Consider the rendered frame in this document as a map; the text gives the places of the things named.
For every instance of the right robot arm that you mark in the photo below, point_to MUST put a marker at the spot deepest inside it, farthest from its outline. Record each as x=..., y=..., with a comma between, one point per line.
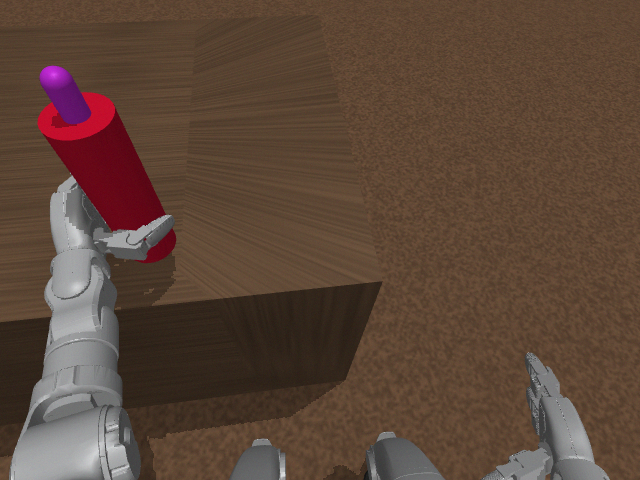
x=577, y=469

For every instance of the left robot hand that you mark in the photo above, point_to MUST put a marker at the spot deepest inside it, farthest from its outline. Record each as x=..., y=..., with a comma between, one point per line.
x=76, y=224

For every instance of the left robot arm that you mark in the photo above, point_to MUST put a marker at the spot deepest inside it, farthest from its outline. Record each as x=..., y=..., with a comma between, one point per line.
x=76, y=428

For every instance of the right robot hand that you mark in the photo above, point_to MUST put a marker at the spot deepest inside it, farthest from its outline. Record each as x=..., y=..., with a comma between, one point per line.
x=556, y=421

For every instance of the bottle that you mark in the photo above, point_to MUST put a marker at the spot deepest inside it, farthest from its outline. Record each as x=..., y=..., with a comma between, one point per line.
x=86, y=132

